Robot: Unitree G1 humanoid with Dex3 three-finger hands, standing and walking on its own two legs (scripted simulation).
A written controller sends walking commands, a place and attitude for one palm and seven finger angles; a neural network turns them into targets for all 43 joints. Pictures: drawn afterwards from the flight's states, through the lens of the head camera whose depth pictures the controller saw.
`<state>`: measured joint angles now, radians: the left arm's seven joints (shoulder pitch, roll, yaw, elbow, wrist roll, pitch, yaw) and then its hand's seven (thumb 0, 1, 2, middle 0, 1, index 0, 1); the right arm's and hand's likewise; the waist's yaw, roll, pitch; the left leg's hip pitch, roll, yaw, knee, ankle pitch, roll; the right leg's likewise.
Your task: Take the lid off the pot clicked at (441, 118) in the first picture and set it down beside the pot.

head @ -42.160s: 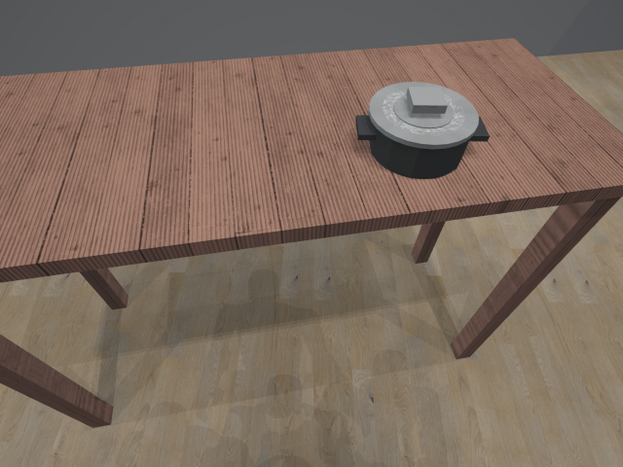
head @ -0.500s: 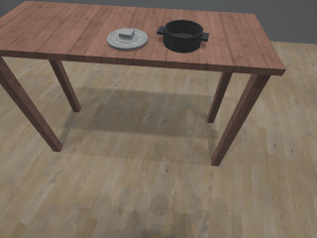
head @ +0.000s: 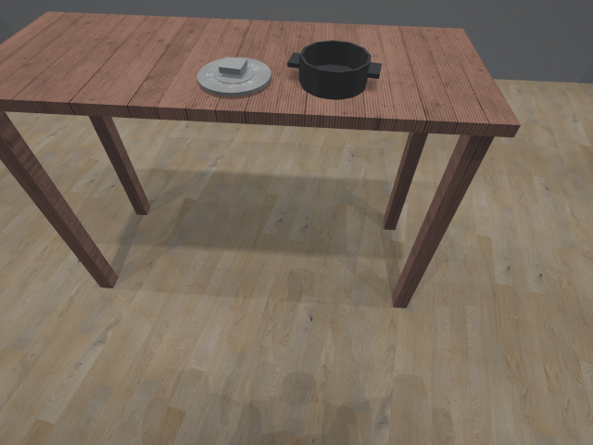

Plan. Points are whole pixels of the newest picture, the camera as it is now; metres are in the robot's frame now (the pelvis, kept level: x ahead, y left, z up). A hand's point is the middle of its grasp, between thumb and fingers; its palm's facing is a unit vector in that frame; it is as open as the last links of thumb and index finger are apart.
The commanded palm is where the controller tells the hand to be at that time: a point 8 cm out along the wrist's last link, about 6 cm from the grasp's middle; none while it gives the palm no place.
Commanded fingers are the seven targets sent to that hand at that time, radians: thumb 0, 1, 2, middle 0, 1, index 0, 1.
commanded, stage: let the arm hang, fingers relaxed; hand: left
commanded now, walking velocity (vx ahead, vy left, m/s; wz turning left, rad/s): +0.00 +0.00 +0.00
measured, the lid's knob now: (233, 66) +0.84 +0.17 +0.10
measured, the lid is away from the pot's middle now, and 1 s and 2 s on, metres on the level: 0.23 0.23 0.23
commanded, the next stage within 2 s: look to check the result in 0.70 s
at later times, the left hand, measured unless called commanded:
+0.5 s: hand out of the picture -0.03 +0.16 -0.18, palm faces +0.04 -0.99 -0.16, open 7.4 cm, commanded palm none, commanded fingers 0.00 0.90 0.90 -0.20 -0.30 -0.20 -0.30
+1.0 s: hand out of the picture -0.01 +0.17 -0.18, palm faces +0.04 -0.98 -0.19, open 7.3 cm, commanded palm none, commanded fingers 0.00 0.90 0.90 -0.20 -0.30 -0.20 -0.30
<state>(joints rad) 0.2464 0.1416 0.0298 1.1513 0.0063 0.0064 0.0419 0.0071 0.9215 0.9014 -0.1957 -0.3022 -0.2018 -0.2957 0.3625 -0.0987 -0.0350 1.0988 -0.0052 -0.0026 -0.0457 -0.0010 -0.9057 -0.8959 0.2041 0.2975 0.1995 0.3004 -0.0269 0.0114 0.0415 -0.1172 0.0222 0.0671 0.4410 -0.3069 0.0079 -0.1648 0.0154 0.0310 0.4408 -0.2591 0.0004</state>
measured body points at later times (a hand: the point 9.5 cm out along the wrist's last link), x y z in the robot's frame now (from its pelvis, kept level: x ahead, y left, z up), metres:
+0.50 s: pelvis -0.02 +0.00 +0.00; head +0.00 +0.00 +0.45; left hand -0.03 +0.21 -0.16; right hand -0.04 -0.20 -0.16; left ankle -0.04 +0.11 -0.74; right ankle -0.01 -0.12 -0.74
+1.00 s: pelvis -0.01 +0.00 +0.00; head +0.00 +0.00 +0.45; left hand -0.01 +0.22 -0.16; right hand -0.04 -0.21 -0.16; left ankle -0.04 +0.11 -0.74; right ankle -0.01 -0.12 -0.74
